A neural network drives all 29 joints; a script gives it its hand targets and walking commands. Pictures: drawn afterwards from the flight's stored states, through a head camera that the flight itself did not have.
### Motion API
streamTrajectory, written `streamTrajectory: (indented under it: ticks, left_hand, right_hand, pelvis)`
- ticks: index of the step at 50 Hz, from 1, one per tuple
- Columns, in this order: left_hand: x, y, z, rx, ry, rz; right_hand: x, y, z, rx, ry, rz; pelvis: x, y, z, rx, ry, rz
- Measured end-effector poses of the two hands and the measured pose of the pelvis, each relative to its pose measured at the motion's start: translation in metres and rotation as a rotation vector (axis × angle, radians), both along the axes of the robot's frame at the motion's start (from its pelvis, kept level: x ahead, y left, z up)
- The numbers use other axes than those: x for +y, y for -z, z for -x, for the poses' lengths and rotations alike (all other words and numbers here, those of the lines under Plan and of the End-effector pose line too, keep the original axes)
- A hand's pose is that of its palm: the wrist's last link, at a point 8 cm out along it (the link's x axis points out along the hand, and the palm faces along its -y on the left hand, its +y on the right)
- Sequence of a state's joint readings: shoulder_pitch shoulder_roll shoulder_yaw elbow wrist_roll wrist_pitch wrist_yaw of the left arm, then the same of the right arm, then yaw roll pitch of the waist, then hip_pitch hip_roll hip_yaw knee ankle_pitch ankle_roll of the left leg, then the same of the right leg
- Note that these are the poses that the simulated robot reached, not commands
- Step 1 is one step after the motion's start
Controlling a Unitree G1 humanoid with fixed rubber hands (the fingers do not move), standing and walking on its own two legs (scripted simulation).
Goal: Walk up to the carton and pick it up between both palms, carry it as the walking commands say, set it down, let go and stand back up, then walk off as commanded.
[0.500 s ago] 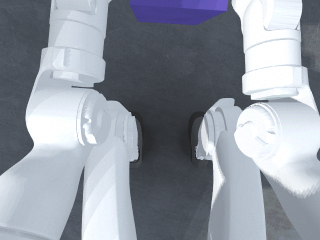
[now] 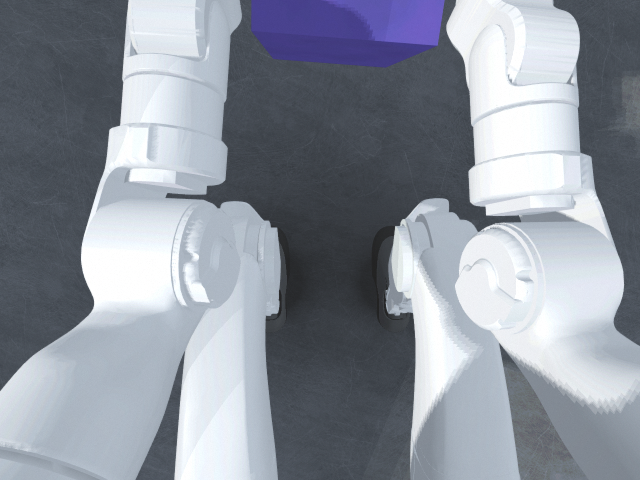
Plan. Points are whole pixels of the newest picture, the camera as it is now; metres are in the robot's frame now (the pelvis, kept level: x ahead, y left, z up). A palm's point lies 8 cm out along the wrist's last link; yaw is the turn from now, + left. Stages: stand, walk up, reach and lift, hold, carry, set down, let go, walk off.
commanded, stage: reach and lift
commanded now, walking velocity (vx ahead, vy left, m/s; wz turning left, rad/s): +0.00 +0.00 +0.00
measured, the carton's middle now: out of the picture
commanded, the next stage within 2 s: none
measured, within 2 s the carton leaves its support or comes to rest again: neither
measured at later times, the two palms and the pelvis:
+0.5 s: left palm out of the picture +0.55 +0.11 -0.02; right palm out of the picture +0.53 -0.11 -0.01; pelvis -0.01 +0.01 +0.04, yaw +0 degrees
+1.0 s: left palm out of the picture +0.52 +0.11 +0.06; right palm out of the picture +0.50 -0.11 +0.06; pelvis -0.02 +0.01 +0.09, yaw +0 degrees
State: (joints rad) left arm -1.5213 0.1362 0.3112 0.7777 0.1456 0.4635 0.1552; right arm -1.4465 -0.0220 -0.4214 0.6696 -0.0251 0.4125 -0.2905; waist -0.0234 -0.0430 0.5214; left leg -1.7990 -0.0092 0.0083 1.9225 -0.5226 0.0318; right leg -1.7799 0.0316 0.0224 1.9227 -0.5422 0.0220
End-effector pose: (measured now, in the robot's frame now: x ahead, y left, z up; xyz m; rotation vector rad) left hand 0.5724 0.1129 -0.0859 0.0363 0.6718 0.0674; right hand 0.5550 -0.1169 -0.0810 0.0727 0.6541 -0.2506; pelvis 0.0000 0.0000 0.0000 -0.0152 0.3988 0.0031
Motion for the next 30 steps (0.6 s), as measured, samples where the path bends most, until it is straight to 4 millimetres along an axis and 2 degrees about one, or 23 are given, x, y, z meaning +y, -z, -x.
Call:
streamTrajectory:
  ticks: [30]
  left_hand:
    - [0.002,-0.084,0.030,-0.019,-0.009,-0.011]
  right_hand:
    - [0.004,-0.086,0.030,-0.019,0.008,0.017]
  pelvis:
    - [0.006,-0.049,0.014,-0.113,-0.004,0.012]
